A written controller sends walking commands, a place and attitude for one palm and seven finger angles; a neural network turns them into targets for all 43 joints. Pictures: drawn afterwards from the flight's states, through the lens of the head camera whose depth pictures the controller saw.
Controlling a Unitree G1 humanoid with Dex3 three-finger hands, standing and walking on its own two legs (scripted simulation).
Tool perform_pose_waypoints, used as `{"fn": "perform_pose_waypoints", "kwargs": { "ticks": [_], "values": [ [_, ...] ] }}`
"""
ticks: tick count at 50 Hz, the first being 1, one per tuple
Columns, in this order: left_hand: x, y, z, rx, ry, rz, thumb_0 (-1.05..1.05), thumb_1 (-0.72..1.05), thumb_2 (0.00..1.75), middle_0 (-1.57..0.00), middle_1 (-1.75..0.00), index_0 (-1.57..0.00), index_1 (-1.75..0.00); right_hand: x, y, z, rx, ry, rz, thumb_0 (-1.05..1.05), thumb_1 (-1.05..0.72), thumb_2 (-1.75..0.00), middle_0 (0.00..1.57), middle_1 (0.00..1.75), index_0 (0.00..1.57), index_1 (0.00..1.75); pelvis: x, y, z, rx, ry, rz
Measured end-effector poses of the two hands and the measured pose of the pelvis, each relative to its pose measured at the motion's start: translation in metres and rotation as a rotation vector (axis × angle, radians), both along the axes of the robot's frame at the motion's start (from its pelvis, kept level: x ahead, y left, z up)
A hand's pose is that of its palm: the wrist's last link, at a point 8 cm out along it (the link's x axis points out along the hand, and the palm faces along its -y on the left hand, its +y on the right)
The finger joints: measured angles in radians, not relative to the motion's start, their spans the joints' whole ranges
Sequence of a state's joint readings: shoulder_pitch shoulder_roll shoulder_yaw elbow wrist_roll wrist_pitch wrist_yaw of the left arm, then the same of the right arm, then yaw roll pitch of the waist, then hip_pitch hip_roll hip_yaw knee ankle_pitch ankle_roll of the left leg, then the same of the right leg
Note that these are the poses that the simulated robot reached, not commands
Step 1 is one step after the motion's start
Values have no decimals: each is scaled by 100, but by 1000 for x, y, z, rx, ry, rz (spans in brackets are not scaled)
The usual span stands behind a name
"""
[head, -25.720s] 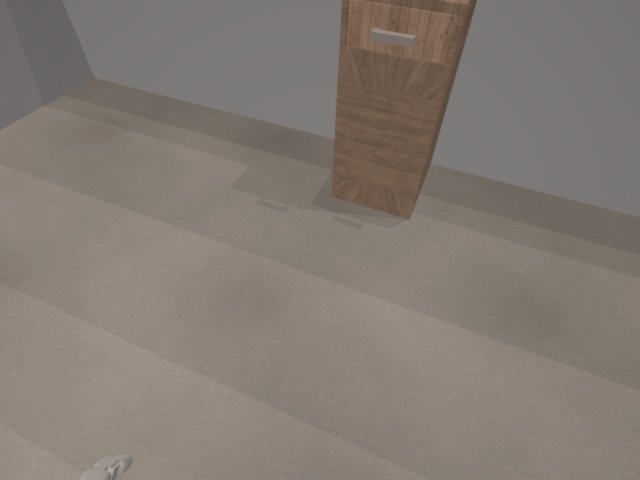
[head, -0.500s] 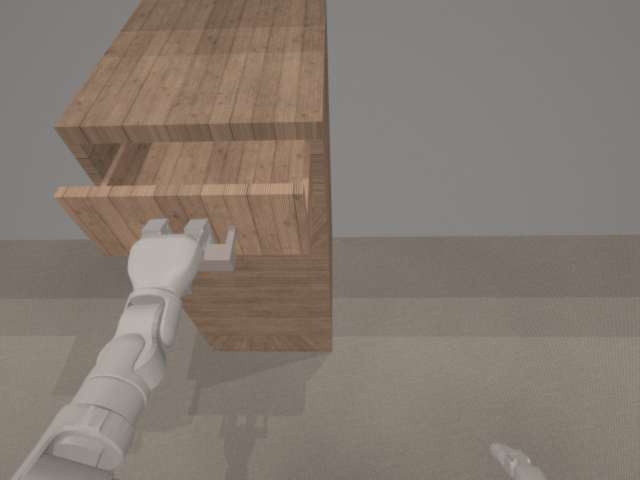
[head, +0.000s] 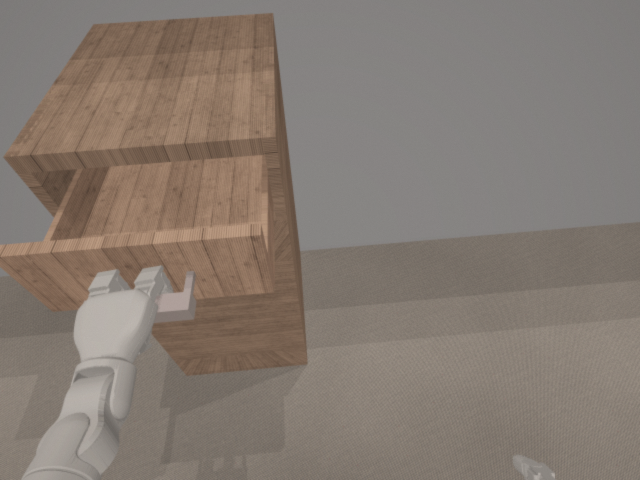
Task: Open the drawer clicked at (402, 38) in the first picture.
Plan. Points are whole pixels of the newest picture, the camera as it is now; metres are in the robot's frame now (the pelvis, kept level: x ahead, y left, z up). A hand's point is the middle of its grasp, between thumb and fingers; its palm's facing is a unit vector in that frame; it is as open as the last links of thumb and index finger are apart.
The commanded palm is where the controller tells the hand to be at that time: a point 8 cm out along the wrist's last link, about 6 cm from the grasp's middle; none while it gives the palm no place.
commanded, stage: pull the drawer open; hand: left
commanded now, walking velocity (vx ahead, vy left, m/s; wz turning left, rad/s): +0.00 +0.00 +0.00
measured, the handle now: (143, 295) +0.35 +0.25 +0.03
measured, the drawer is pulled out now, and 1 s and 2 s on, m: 0.15 0.30 0.30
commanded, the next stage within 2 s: open the thumb to release the handle in 1.18 s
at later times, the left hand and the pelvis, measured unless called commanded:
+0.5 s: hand (123, 414) +0.20 +0.24 +0.01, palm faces +0.00 -0.14 -0.99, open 6.1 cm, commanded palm +0.15 +0.25 +0.06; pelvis +0.02 +0.01 +0.00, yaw +1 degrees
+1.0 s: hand (112, 462) +0.16 +0.23 +0.01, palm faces +0.00 -0.09 -1.00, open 5.9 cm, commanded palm +0.11 +0.25 +0.06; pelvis +0.00 -0.01 -0.02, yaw +0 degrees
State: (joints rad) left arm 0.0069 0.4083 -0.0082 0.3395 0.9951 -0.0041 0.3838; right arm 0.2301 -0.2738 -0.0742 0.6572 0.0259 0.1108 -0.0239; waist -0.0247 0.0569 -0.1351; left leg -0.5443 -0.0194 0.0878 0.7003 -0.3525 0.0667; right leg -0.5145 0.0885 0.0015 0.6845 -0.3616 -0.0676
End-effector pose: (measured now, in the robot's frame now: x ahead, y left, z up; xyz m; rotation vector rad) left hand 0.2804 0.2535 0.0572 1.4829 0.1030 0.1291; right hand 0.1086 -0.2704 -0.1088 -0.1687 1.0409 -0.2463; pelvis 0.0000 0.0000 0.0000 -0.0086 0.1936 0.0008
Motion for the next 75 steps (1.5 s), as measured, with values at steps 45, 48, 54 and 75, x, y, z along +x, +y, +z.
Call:
{"fn": "perform_pose_waypoints", "kwargs": {
  "ticks": [45, 48, 54, 75],
  "values": [
    [-145, -17, 3, -22, 40, 46, 5, 65, 73, -27, -135, -42, -135, 90, 43, 7, 87, -192, 256, 1, -90, -90, 20, 30, 20, 30, 4, -7, -13, 14, -28, 2],
    [-146, -18, 2, -15, 27, 47, 5, 65, 74, -26, -135, -42, -135, 87, 37, 6, 76, -195, 246, 1, -90, -90, 19, 30, 20, 30, 1, -10, -15, 17, -28, 3],
    [-146, -18, 2, -3, 23, 51, 4, 65, 76, -27, -135, -42, -135, 84, 31, 6, 67, -203, 227, 1, -91, -90, 19, 30, 20, 30, -2, -15, -16, 19, -35, 6],
    [-141, -19, 2, -1, -1, 135, 1, 51, 74, -34, -133, -42, -132, 87, 35, -1, 73, -190, 254, 1, -90, -90, 20, 30, 20, 30, -8, -25, -12, 27, -49, 37]
  ]
}}
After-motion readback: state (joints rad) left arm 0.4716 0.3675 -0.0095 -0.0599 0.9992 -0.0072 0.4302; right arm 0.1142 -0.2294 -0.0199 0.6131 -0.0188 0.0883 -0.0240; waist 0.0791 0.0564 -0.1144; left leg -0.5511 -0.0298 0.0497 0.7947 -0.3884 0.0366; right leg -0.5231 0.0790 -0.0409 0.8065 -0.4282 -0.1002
